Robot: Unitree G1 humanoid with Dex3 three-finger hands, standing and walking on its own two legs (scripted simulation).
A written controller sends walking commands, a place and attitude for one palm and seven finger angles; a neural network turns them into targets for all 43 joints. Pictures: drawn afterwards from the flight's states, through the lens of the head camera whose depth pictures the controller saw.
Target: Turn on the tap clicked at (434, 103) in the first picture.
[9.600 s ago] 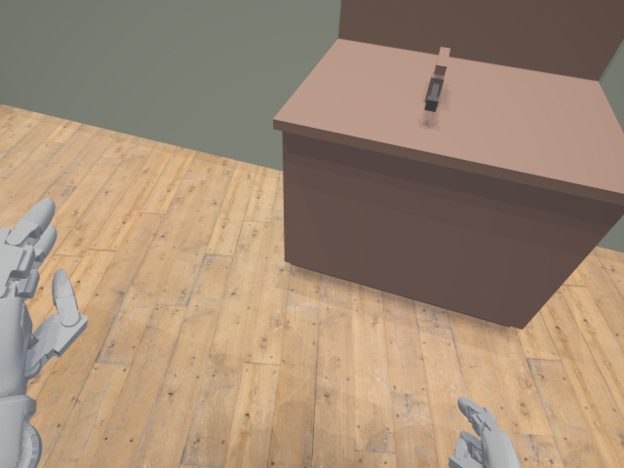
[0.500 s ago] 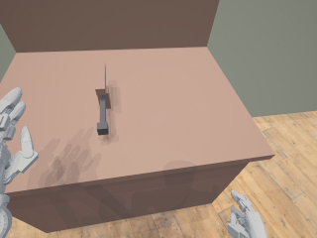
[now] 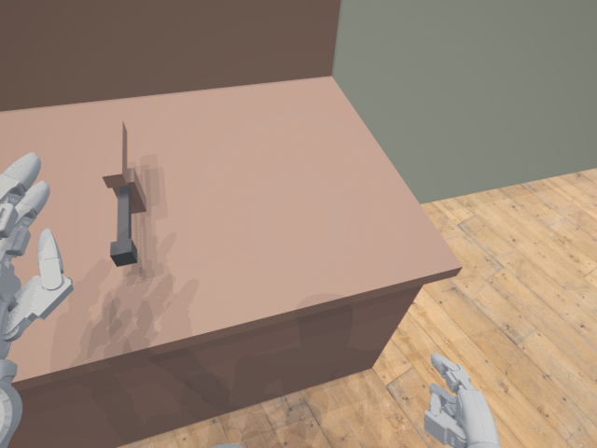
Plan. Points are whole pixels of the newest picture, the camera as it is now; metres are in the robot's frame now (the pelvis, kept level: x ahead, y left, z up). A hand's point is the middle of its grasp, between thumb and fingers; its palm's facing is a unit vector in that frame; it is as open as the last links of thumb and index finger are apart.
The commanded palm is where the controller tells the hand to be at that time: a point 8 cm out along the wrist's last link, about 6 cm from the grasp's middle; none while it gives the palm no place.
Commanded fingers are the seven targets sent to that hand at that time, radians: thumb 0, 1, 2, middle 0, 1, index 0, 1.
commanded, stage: shuffle to correct the standing spot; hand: left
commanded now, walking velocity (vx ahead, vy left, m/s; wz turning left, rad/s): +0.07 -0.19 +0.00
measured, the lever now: (124, 252) +0.35 +0.28 +0.03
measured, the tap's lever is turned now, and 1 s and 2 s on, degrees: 0 0 0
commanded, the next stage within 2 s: none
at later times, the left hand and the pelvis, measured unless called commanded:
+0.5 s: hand (85, 266) +0.24 +0.23 +0.17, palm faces +0.34 -0.88 -0.34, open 7.4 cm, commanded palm +0.19 +0.27 +0.19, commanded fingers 0.00 0.90 0.90 -0.20 -0.30 -0.20 -0.30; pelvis +0.03 -0.01 +0.00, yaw +0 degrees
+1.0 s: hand (90, 263) +0.25 +0.23 +0.17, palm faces +0.32 -0.87 -0.36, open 7.4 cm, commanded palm +0.19 +0.27 +0.19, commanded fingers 0.00 0.90 0.90 -0.20 -0.30 -0.20 -0.30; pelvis +0.03 -0.01 +0.01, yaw +0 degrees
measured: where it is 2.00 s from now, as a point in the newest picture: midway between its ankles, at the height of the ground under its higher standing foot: outside the picture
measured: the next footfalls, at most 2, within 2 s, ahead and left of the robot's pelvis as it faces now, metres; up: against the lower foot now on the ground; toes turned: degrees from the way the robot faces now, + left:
none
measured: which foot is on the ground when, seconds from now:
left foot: down 0.00-1.00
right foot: down 0.00-1.00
